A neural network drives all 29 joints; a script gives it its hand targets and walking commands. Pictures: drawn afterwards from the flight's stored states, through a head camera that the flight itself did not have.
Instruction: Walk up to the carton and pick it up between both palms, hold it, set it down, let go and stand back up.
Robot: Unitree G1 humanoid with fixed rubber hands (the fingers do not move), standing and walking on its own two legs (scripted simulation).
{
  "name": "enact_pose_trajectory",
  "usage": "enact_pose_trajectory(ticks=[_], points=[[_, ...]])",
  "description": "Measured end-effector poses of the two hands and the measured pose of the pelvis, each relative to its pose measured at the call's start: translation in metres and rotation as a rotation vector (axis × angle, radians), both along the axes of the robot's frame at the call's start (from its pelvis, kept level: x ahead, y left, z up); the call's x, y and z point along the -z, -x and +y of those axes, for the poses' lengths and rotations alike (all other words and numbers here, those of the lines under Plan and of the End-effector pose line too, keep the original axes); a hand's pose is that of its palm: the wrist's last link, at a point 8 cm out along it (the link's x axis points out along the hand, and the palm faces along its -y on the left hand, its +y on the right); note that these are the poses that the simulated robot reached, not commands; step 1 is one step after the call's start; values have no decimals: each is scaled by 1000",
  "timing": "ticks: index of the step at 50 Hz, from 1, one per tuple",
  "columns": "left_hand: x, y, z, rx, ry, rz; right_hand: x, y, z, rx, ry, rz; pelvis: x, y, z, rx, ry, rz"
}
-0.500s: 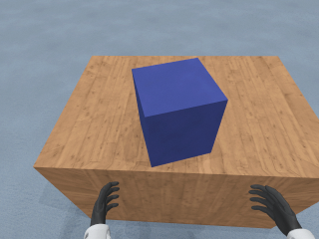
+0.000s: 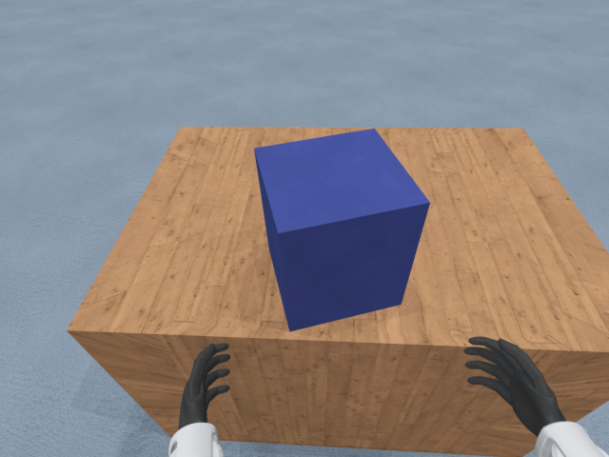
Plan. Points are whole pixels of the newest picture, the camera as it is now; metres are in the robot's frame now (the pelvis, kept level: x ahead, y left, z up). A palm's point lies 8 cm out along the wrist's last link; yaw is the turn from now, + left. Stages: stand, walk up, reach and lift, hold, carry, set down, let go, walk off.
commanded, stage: reach and lift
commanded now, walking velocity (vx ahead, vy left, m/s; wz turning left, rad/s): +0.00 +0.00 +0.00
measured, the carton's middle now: (331, 230) +0.49 +0.00 +0.01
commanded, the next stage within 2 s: none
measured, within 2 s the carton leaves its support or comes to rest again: neither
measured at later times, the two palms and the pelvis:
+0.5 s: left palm (200, 357) +0.26 +0.17 +0.03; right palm (510, 339) +0.28 -0.23 +0.03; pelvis +0.02 +0.00 +0.00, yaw +0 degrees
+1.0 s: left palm (190, 302) +0.31 +0.18 +0.08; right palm (482, 273) +0.36 -0.20 +0.07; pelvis +0.02 +0.01 +0.01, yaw +0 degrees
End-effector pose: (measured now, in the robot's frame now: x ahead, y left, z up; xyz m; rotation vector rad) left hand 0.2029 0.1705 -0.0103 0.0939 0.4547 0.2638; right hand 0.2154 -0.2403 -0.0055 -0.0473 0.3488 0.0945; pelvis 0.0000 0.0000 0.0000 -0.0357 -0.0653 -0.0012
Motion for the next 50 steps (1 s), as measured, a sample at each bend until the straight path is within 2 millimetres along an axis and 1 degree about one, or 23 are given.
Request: enact_pose_trajectory(ticks=[4, 13, 18, 27, 37, 50], points=[[-4, -6, 0, -6, 6, -3, -4, -9, 2, -1, -2, -2, 0, -2, 0, 0, 0, 6], [-22, -33, -3, 8, 10, -45, -15, -35, 7, 1, 1, -25, -2, -10, 1, 0, 1, 23], [-29, -44, -4, 12, 11, -47, -20, -49, 9, 11, 4, -34, -3, -15, 1, 0, 2, 36], [-39, -58, 3, -1, 10, -33, -38, -76, 16, 32, -5, -73, -5, -22, 4, 0, 6, 50], [-60, -80, 12, -12, 14, -42, -59, -106, 28, 39, -22, -84, -7, -22, 9, 0, 13, 52], [-87, -105, 12, -19, 28, -36, -78, -142, 41, 20, -28, -44, -8, -17, 8, 1, 14, 45]])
